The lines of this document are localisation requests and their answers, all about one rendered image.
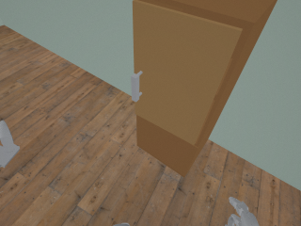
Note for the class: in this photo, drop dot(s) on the robot left hand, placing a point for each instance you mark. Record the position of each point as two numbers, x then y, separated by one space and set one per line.
9 149

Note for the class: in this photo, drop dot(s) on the robot right hand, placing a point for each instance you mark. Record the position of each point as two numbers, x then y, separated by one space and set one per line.
246 218

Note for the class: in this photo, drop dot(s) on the handle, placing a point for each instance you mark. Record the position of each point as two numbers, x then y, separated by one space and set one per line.
135 86

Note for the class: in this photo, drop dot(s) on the cupboard door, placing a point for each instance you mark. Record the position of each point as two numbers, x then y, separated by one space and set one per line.
183 59

